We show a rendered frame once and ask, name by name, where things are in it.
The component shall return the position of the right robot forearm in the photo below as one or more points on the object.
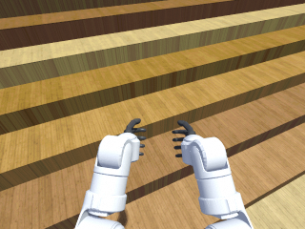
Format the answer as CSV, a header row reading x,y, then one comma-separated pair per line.
x,y
218,197

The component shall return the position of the left robot forearm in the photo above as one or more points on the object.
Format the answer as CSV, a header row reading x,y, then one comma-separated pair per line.
x,y
109,180

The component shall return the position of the robot left hand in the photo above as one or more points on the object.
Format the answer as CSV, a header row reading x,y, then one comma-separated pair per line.
x,y
130,129

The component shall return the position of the left robot upper arm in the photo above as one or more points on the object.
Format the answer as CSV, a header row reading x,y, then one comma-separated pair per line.
x,y
92,222

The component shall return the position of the robot right hand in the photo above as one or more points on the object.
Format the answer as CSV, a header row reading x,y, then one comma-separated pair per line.
x,y
189,131

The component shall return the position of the right robot upper arm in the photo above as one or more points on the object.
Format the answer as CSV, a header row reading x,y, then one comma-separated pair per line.
x,y
235,223

